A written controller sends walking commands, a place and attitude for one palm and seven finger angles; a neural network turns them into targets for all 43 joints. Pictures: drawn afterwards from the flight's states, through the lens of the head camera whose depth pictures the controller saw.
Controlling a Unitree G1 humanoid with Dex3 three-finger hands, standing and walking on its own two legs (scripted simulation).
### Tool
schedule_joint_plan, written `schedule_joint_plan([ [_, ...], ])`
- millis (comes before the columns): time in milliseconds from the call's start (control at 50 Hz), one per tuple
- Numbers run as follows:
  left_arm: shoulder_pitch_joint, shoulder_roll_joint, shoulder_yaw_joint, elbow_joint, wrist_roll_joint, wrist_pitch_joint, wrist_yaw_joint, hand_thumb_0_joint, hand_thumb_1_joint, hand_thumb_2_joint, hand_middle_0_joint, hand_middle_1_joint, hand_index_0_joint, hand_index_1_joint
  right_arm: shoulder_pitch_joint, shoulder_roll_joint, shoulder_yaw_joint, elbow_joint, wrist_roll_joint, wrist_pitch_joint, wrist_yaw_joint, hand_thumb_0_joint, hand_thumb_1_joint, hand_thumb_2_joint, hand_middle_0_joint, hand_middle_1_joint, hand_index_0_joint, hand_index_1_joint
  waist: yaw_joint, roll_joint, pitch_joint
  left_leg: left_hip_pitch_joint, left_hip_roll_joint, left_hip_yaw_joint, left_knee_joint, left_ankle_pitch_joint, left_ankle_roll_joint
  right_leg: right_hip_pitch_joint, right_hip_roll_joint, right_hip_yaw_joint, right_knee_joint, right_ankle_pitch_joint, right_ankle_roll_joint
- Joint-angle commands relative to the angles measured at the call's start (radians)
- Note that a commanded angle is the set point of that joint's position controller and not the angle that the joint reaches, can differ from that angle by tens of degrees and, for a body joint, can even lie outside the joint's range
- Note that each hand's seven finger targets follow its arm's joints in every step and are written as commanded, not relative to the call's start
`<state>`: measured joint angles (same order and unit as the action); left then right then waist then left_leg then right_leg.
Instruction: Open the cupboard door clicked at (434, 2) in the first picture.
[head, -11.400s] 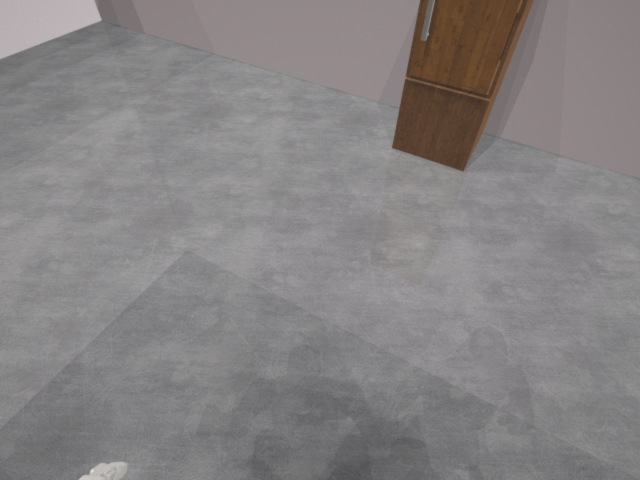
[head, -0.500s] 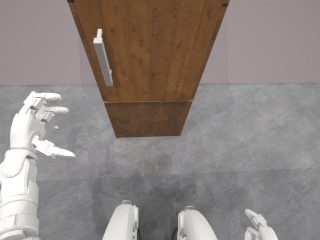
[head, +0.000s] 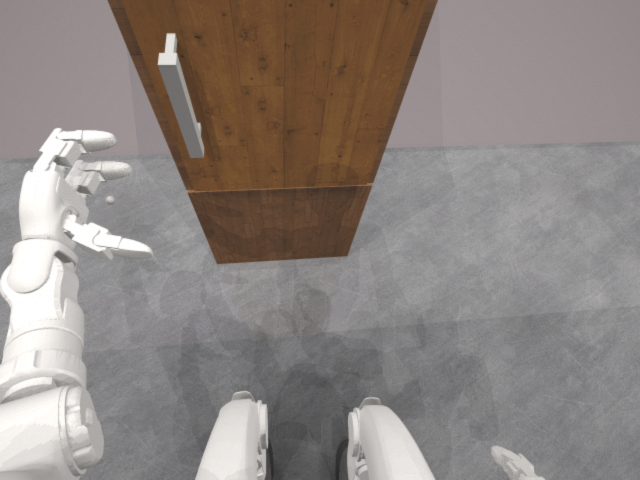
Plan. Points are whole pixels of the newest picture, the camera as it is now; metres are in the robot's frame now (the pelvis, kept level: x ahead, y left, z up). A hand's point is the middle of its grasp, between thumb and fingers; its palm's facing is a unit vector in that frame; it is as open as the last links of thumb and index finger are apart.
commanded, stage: move the hooked fingers beside the handle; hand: left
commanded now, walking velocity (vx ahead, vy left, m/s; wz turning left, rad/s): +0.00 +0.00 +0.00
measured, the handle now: (185, 101) +0.59 +0.19 +0.04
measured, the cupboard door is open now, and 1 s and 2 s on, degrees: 0 0 0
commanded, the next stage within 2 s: slide the fingers in behind the handle in 1.34 s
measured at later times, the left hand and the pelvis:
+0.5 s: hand (135, 149) +0.51 +0.24 +0.03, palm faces +0.08 -1.00 -0.02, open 14.0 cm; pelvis -0.01 +0.00 -0.02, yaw -1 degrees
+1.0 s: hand (140, 142) +0.53 +0.24 +0.02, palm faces +0.10 -0.99 -0.03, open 14.0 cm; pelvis +0.00 +0.01 -0.02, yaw -2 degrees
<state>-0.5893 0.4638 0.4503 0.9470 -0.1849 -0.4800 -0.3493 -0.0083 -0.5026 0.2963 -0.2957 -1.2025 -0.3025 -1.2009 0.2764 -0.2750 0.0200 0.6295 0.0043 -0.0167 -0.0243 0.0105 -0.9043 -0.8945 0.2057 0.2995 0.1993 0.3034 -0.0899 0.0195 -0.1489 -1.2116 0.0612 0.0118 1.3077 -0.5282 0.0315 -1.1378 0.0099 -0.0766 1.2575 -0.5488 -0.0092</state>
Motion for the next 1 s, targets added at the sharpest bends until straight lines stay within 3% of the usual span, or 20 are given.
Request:
schedule_joint_plan([
  [0, -0.428, 0.308, 0.058, -0.141, 0.005, -0.075, 0.009, 0.0, -0.5, 0.3, -0.3, -1.2, -0.3, -1.2, 0.125, -0.183, -0.062, -0.061, -0.004, -0.009, -0.022, 0.0, -0.9, -0.9, 0.2, 0.3, 0.2, 0.3, -0.025, 0.105, -0.466, 0.394, -0.024, -0.078, -0.134, 0.284, -0.003, 0.098, 0.028, 0.044, -0.143, 0.212, -0.013],
  [40, -0.474, 0.306, 0.044, -0.141, 0.015, -0.081, 0.01, 0.0, -0.5, 0.3, -0.3, -1.2, -0.3, -1.2, 0.13, -0.181, -0.061, -0.055, -0.007, -0.003, -0.02, 0.0, -0.9, -0.9, 0.2, 0.3, 0.2, 0.3, -0.027, 0.158, -0.484, 0.435, -0.022, -0.086, -0.131, 0.318, -0.008, 0.071, 0.028, 0.04, -0.135, 0.223, -0.017],
  [80, -0.489, 0.291, 0.033, -0.113, 0.013, -0.077, 0.013, 0.0, -0.5, 0.3, -0.3, -1.2, -0.3, -1.2, 0.14, -0.183, -0.06, -0.053, -0.011, 0.004, -0.016, 0.0, -0.9, -0.9, 0.2, 0.3, 0.2, 0.3, -0.044, 0.134, -0.487, 0.438, -0.019, -0.094, -0.123, 0.326, -0.004, 0.055, 0.03, 0.035, -0.133, 0.226, -0.016],
  [120, -0.506, 0.335, 0.055, -0.083, 0.025, -0.067, 0.018, 0.0, -0.5, 0.3, -0.3, -1.2, -0.3, -1.2, 0.145, -0.189, -0.056, -0.051, -0.011, 0.015, -0.015, 0.0, -0.9, -0.9, 0.2, 0.3, 0.2, 0.3, -0.04, 0.146, -0.495, 0.418, -0.018, -0.092, -0.116, 0.328, -0.006, 0.054, 0.03, 0.035, -0.124, 0.228, -0.015],
  [140, -0.531, 0.311, 0.035, -0.077, 0.026, -0.061, 0.019, 0.0, -0.5, 0.3, -0.3, -1.2, -0.3, -1.2, 0.151, -0.187, -0.055, -0.05, -0.012, 0.019, -0.014, 0.0, -0.9, -0.9, 0.2, 0.3, 0.2, 0.3, -0.056, 0.133, -0.497, 0.417, -0.018, -0.094, -0.112, 0.331, -0.003, 0.053, 0.03, 0.034, -0.127, 0.233, -0.012],
  [160, -0.522, 0.355, 0.072, -0.065, 0.031, -0.059, 0.025, 0.0, -0.5, 0.3, -0.3, -1.2, -0.3, -1.2, 0.158, -0.193, -0.056, -0.052, -0.015, 0.024, -0.014, 0.0, -0.9, -0.9, 0.2, 0.3, 0.2, 0.3, -0.04, 0.128, -0.504, 0.408, -0.017, -0.098, -0.114, 0.333, -0.005, 0.063, 0.03, 0.032, -0.121, 0.231, -0.014],
  [180, -0.536, 0.336, 0.05, -0.061, 0.033, -0.057, 0.027, 0.0, -0.5, 0.3, -0.3, -1.2, -0.3, -1.2, 0.161, -0.191, -0.053, -0.054, -0.016, 0.027, -0.011, 0.0, -0.9, -0.9, 0.2, 0.3, 0.2, 0.3, -0.052, 0.149, -0.508, 0.416, -0.018, -0.097, -0.107, 0.339, -0.002, 0.043, 0.032, 0.033, -0.119, 0.233, -0.015],
  [220, -0.562, 0.373, 0.075, -0.035, 0.042, -0.05, 0.035, 0.0, -0.5, 0.3, -0.3, -1.2, -0.3, -1.2, 0.17, -0.195, -0.051, -0.051, -0.017, 0.036, -0.01, 0.0, -0.9, -0.9, 0.2, 0.3, 0.2, 0.3, -0.058, 0.123, -0.505, 0.384, -0.016, -0.096, -0.098, 0.333, 0.0, 0.054, 0.033, 0.034, -0.117, 0.237, -0.011],
  [400, -0.676, 0.428, 0.084, -0.004, 0.074, -0.042, 0.049, 0.0, -0.5, 0.3, -0.3, -1.2, -0.3, -1.2, 0.207, -0.203, -0.041, -0.045, -0.028, 0.061, -0.001, 0.0, -0.9, -0.9, 0.2, 0.3, 0.2, 0.3, -0.083, 0.172, -0.54, 0.386, -0.008, -0.108, -0.077, 0.363, 0.0, 0.025, 0.038, 0.029, -0.1, 0.248, -0.013],
  [480, -0.759, 0.407, 0.05, 0.047, 0.092, -0.022, 0.063, 0.0, -0.5, 0.3, -0.3, -1.2, -0.3, -1.2, 0.225, -0.205, -0.036, -0.037, -0.031, 0.071, 0.0, 0.0, -0.9, -0.9, 0.2, 0.3, 0.2, 0.3, -0.122, 0.183, -0.494, 0.375, -0.004, -0.122, -0.071, 0.322, 0.003, -0.049, 0.04, 0.023, -0.099, 0.208, -0.013],
  [520, -0.819, 0.433, 0.055, 0.05, 0.105, -0.018, 0.076, 0.0, -0.5, 0.3, -0.3, -1.2, -0.3, -1.2, 0.234, -0.21, -0.033, -0.036, -0.036, 0.074, 0.001, 0.0, -0.9, -0.9, 0.2, 0.3, 0.2, 0.3, -0.131, 0.194, -0.517, 0.368, -0.004, -0.127, -0.061, 0.324, 0.002, -0.058, 0.039, 0.02, -0.09, 0.205, -0.012],
  [560, -0.787, 0.466, 0.08, 0.047, 0.116, -0.016, 0.086, 0.0, -0.5, 0.3, -0.3, -1.2, -0.3, -1.2, 0.245, -0.212, -0.031, -0.043, -0.042, 0.079, 0.004, 0.0, -0.9, -0.9, 0.2, 0.3, 0.2, 0.3, -0.114, 0.21, -0.562, 0.384, -0.003, -0.127, -0.056, 0.361, 0.001, -0.041, 0.04, 0.021, -0.082, 0.225, -0.016],
  [600, -0.747, 0.449, 0.08, 0.035, 0.122, -0.02, 0.087, 0.0, -0.5, 0.3, -0.3, -1.2, -0.3, -1.2, 0.255, -0.208, -0.033, -0.048, -0.045, 0.087, 0.013, 0.0, -0.9, -0.9, 0.2, 0.3, 0.2, 0.3, -0.1, 0.232, -0.607, 0.435, 0.0, -0.132, -0.057, 0.425, -0.005, -0.04, 0.041, 0.015, -0.073, 0.258, -0.018],
  [640, -0.721, 0.458, 0.088, 0.034, 0.119, -0.01, 0.084, 0.0, -0.5, 0.3, -0.3, -1.2, -0.3, -1.2, 0.252, -0.206, -0.032, -0.055, -0.042, 0.096, 0.018, 0.0, -0.9, -0.9, 0.2, 0.3, 0.2, 0.3, -0.092, 0.231, -0.589, 0.415, 0.0, -0.123, -0.059, 0.428, -0.005, -0.016, 0.041, 0.018, -0.08, 0.272, -0.016],
  [680, -0.685, 0.495, 0.124, 0.035, 0.115, 0.0, 0.083, 0.0, -0.5, 0.3, -0.3, -1.2, -0.3, -1.2, 0.257, -0.207, -0.03, -0.063, -0.04, 0.102, 0.018, 0.0, -0.9, -0.9, 0.2, 0.3, 0.2, 0.3, -0.083, 0.188, -0.584, 0.378, -0.001, -0.116, -0.057, 0.431, 0.001, 0.031, 0.044, 0.023, -0.076, 0.3, -0.014],
  [800, -0.738, 0.468, 0.114, -0.073, 0.098, -0.025, 0.088, 0.0, -0.5, 0.3, -0.3, -1.2, -0.3, -1.2, 0.251, -0.199, -0.038, -0.054, -0.036, 0.102, 0.019, 0.0, -0.9, -0.9, 0.2, 0.3, 0.2, 0.3, -0.097, 0.204, -0.617, 0.415, 0.001, -0.115, -0.062, 0.443, 0.002, 0.045, 0.045, 0.026, -0.089, 0.318, -0.009],
  [820, -0.716, 0.473, 0.12, -0.063, 0.1, -0.026, 0.087, 0.0, -0.5, 0.3, -0.3, -1.2, -0.3, -1.2, 0.252, -0.198, -0.04, -0.05, -0.035, 0.103, 0.019, 0.0, -0.9, -0.9, 0.2, 0.3, 0.2, 0.3, -0.088, 0.208, -0.618, 0.418, 0.0, -0.113, -0.063, 0.441, -0.001, 0.046, 0.045, 0.027, -0.091, 0.313, -0.01],
  [880, -0.745, 0.402, 0.057, -0.038, 0.101, -0.025, 0.08, 0.0, -0.5, 0.3, -0.3, -1.2, -0.3, -1.2, 0.248, -0.193, -0.038, -0.034, -0.034, 0.099, 0.02, 0.0, -0.9, -0.9, 0.2, 0.3, 0.2, 0.3, -0.118, 0.212, -0.553, 0.428, 0.002, -0.12, -0.068, 0.416, 0.0, -0.005, 0.044, 0.022, -0.102, 0.283, -0.012],
  [940, -0.725, 0.392, 0.046, 0.019, 0.104, -0.01, 0.08, 0.0, -0.5, 0.3, -0.3, -1.2, -0.3, -1.2, 0.248, -0.198, -0.037, -0.033, -0.035, 0.102, 0.016, 0.0, -0.9, -0.9, 0.2, 0.3, 0.2, 0.3, -0.12, 0.191, -0.526, 0.406, 0.0, -0.122, -0.071, 0.384, -0.001, -0.018, 0.044, 0.019, -0.106, 0.257, -0.011],
  [980, -0.75, 0.384, 0.044, -0.004, 0.099, -0.019, 0.082, 0.0, -0.5, 0.3, -0.3, -1.2, -0.3, -1.2, 0.251, -0.199, -0.041, -0.03, -0.038, 0.099, 0.016, 0.0, -0.9, -0.9, 0.2, 0.3, 0.2, 0.3, -0.121, 0.218, -0.54, 0.449, 0.001, -0.131, -0.07, 0.412, -0.003, -0.041, 0.043, 0.013, -0.1, 0.264, -0.017],
])
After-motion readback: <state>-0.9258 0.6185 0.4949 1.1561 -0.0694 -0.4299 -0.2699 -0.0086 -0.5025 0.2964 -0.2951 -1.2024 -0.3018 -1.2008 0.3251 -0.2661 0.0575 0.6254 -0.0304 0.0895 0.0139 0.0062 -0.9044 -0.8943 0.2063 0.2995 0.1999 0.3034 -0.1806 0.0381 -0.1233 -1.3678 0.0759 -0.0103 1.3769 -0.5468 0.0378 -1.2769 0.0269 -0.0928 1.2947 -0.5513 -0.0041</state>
